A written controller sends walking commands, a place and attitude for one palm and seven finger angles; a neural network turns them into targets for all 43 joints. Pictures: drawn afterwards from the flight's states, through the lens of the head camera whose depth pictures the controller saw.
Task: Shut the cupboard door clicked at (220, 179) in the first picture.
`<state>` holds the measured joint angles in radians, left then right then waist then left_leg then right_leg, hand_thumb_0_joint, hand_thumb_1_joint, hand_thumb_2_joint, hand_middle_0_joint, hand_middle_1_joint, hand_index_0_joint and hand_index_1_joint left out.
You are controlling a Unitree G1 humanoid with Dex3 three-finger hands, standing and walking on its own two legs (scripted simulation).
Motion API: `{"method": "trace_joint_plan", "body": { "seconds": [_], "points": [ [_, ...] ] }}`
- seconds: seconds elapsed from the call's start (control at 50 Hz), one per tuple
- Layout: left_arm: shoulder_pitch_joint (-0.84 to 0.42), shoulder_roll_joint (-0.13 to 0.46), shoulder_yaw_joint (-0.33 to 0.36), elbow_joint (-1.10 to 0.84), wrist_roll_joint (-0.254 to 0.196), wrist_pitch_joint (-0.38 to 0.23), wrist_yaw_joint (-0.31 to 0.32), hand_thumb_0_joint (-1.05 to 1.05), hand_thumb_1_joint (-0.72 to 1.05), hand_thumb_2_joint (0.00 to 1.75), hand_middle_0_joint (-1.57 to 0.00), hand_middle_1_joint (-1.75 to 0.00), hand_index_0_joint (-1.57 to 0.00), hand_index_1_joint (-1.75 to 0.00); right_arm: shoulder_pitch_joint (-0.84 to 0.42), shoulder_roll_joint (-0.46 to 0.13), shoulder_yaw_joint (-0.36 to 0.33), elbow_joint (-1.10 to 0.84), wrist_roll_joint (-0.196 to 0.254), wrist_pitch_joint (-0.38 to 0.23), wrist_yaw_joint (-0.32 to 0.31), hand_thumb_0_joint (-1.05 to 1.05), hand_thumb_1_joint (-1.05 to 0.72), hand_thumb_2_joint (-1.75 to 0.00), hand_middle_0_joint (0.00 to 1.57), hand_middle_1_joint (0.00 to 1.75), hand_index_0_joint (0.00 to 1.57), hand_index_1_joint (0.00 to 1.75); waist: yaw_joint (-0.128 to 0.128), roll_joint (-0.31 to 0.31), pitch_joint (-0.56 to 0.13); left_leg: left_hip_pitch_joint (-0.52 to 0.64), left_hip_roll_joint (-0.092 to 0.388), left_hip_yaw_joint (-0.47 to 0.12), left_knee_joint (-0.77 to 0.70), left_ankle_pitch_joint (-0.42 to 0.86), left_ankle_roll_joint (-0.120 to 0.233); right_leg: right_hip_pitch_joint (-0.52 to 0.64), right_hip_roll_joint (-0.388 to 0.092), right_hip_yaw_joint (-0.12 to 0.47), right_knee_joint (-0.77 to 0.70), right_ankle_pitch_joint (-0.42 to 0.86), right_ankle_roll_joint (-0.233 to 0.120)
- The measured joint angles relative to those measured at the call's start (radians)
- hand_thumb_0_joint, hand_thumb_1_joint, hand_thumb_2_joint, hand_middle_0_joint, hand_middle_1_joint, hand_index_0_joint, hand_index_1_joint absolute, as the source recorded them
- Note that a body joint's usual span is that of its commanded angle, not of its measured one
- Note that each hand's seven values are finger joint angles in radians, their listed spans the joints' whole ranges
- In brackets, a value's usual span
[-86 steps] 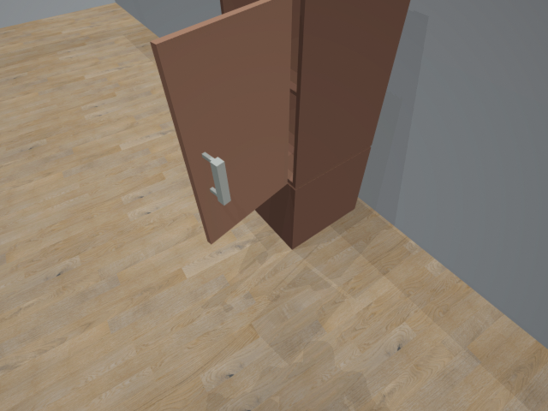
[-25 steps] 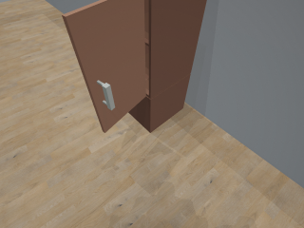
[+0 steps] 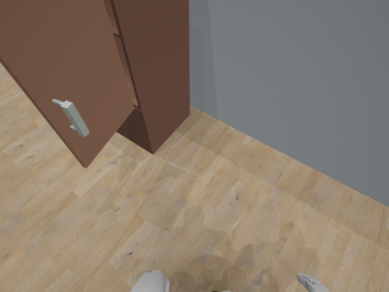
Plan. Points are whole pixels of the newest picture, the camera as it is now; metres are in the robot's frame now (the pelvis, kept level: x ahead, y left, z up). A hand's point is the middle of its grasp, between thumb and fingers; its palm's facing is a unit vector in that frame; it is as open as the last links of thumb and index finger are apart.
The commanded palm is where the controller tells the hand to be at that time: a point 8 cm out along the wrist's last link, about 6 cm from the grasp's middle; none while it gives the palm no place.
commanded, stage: walk around to get in front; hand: left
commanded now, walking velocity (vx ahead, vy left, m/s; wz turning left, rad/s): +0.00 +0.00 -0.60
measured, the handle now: (70, 117) +0.55 +0.43 -0.08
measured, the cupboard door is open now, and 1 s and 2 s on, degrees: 100 100 100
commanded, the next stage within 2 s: none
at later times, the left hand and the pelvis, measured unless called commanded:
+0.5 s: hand (131, 267) +0.17 +0.17 -0.17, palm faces -0.30 -0.91 -0.29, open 7.4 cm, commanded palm none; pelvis +0.01 -0.02 -0.02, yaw -18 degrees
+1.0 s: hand (164, 240) +0.24 +0.10 -0.17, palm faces -0.54 -0.82 -0.20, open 7.4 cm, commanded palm none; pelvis +0.04 -0.02 +0.00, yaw -36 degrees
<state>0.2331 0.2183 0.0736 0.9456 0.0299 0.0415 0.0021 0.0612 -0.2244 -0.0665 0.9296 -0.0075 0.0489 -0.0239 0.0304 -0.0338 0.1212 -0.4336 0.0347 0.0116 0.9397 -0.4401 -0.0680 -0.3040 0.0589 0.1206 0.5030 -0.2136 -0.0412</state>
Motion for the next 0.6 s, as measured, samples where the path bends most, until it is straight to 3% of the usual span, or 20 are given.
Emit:
{"method": "trace_joint_plan", "body": {
  "seconds": [0.06,0.12,0.18,0.24,0.28,0.36,0.42,0.46,0.48,0.5,0.54,0.6],
  "points": [
    [0.001,0.006,0.004,-0.004,0.001,0.006,-0.003,0.01,0.90,0.90,-0.20,-0.30,-0.20,-0.30,-0.017,0.009,0.005,-0.018,0.005,-0.010,-0.003,0.01,-0.91,-0.90,0.20,0.30,0.20,0.30,0.009,-0.014,-0.015,0.059,-0.016,-0.010,-0.150,0.006,0.008,-0.010,0.013,0.036,-0.006,0.011,0.011],
    [0.004,0.012,0.007,-0.011,-0.007,0.015,-0.005,0.01,0.90,0.90,-0.20,-0.30,-0.20,-0.30,-0.006,0.009,0.016,-0.038,0.006,-0.033,-0.006,0.01,-0.91,-0.90,0.20,0.30,0.20,0.30,0.002,-0.007,-0.044,0.162,-0.007,-0.018,-0.401,0.106,0.033,-0.047,0.045,0.056,0.038,-0.005,0.030],
    [-0.036,0.039,0.016,-0.013,-0.009,0.030,-0.017,0.01,0.90,0.90,-0.20,-0.30,-0.20,-0.30,0.023,0.026,0.029,-0.037,-0.012,-0.046,-0.014,0.01,-0.90,-0.90,0.20,0.30,0.20,0.30,-0.004,-0.023,-0.030,0.169,0.004,-0.004,-0.397,0.140,0.056,-0.143,0.036,-0.004,0.314,-0.234,0.063],
    [-0.064,0.062,0.029,-0.033,-0.002,0.026,-0.027,0.01,0.90,0.90,-0.20,-0.30,-0.20,-0.30,0.072,0.039,0.044,-0.029,-0.025,-0.043,-0.015,0.01,-0.90,-0.90,0.20,0.30,0.20,0.30,0.000,-0.020,-0.027,0.198,0.039,0.010,-0.433,0.145,0.046,-0.220,0.010,-0.074,0.564,-0.256,0.090],
    [-0.075,0.068,0.032,-0.049,-0.004,0.025,-0.033,0.01,0.90,0.90,-0.20,-0.30,-0.20,-0.30,0.098,0.040,0.047,-0.024,-0.028,-0.039,-0.015,0.01,-0.90,-0.90,0.20,0.30,0.20,0.30,0.002,-0.009,-0.024,0.214,0.061,0.025,-0.455,0.153,0.040,-0.232,-0.020,-0.104,0.607,-0.240,0.102],
    [-0.086,0.072,0.028,-0.063,-0.007,0.027,-0.043,0.01,0.91,0.90,-0.20,-0.30,-0.20,-0.30,0.129,0.031,0.041,-0.018,-0.030,-0.034,-0.009,0.01,-0.90,-0.90,0.20,0.30,0.20,0.30,-0.006,0.013,-0.015,0.233,0.097,0.082,-0.452,0.137,0.023,-0.187,-0.072,-0.147,0.480,-0.213,0.104],
    [-0.092,0.070,0.020,-0.061,-0.008,0.026,-0.049,0.01,0.91,0.90,-0.19,-0.30,-0.20,-0.30,0.147,0.016,0.033,-0.016,-0.030,-0.032,0.000,0.01,-0.90,-0.90,0.20,0.30,0.20,0.30,-0.025,0.031,-0.008,0.234,0.123,0.129,-0.411,0.103,0.005,-0.116,-0.084,-0.176,0.324,-0.204,0.089],
    [-0.093,0.069,0.013,-0.064,-0.009,0.016,-0.053,0.01,0.91,0.90,-0.19,-0.30,-0.20,-0.30,0.166,0.000,0.026,-0.015,-0.025,-0.030,0.004,0.01,-0.90,-0.90,0.20,0.30,0.20,0.30,-0.036,0.044,-0.010,0.217,0.141,0.151,-0.346,0.064,-0.013,-0.038,-0.081,-0.193,0.167,-0.103,0.069],
    [-0.087,0.075,0.009,-0.071,-0.006,0.003,-0.052,0.01,0.90,0.90,-0.20,-0.30,-0.20,-0.30,0.175,-0.005,0.023,-0.015,-0.018,-0.025,0.006,0.01,-0.90,-0.90,0.20,0.30,0.20,0.30,-0.037,0.031,-0.020,0.182,0.137,0.158,-0.261,0.031,-0.014,-0.013,-0.087,-0.179,0.109,-0.071,0.029],
    [-0.093,0.065,0.008,-0.066,-0.007,-0.008,-0.042,0.01,0.90,0.90,-0.20,-0.30,-0.20,-0.30,0.165,-0.020,0.019,-0.007,-0.013,-0.012,0.005,0.01,-0.90,-0.90,0.20,0.30,0.20,0.30,-0.035,0.045,-0.012,0.140,0.133,0.125,-0.145,-0.036,-0.013,-0.028,-0.075,-0.167,0.134,-0.106,0.010],
    [-0.097,0.045,-0.001,-0.063,-0.011,-0.015,-0.027,0.01,0.90,0.90,-0.20,-0.30,-0.20,-0.30,0.142,-0.042,0.012,0.005,-0.005,0.009,-0.002,0.01,-0.90,-0.90,0.20,0.30,0.20,0.30,-0.043,0.065,0.010,0.058,0.102,0.054,0.066,-0.104,-0.009,-0.031,-0.057,-0.152,0.154,-0.135,0.006],
    [-0.083,0.029,-0.007,-0.064,-0.010,-0.013,-0.008,0.01,0.90,0.90,-0.20,-0.30,-0.20,-0.30,0.111,-0.046,0.009,0.006,-0.004,0.014,-0.002,0.01,-0.91,-0.90,0.20,0.30,0.20,0.30,-0.042,0.047,0.019,-0.021,0.067,0.032,0.177,-0.069,-0.017,-0.012,-0.046,-0.108,0.095,-0.097,0.014]
  ]
}}
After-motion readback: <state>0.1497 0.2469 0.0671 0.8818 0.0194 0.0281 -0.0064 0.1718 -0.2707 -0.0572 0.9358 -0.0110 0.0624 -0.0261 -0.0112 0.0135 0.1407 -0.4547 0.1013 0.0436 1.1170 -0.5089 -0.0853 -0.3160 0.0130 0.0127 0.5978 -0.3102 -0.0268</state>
